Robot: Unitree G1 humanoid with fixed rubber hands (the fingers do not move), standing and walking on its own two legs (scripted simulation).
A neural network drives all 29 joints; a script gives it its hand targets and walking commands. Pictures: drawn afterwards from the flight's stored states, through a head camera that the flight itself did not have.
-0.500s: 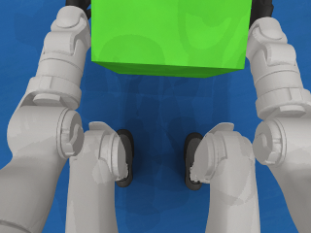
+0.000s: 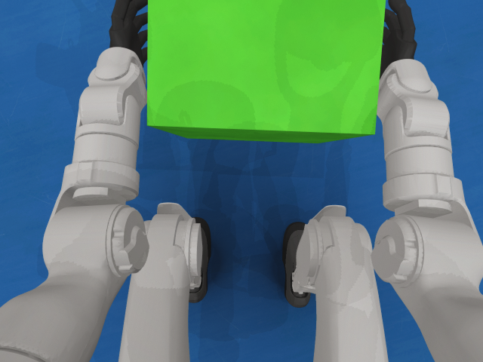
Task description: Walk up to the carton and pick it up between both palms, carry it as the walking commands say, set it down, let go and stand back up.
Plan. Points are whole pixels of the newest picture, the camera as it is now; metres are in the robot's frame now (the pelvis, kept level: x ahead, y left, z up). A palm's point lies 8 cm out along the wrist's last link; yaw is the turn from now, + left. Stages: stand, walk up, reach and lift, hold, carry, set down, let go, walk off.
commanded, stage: reach and lift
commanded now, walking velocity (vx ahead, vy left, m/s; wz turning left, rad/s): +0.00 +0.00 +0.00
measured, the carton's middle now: (258, 77) +0.52 -0.01 -0.17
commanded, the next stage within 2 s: none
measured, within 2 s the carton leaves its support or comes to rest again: neither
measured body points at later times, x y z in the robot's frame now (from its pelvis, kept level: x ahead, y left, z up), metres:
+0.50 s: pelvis -0.01 +0.00 +0.05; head +0.29 +0.00 +0.40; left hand +0.52 +0.17 -0.03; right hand +0.51 -0.19 -0.03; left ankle +0.11 +0.13 -0.39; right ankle +0.10 -0.13 -0.39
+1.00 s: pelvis +0.01 +0.00 +0.11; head +0.26 +0.01 +0.49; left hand +0.50 +0.17 +0.05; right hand +0.49 -0.18 +0.05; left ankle +0.11 +0.13 -0.39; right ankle +0.10 -0.13 -0.39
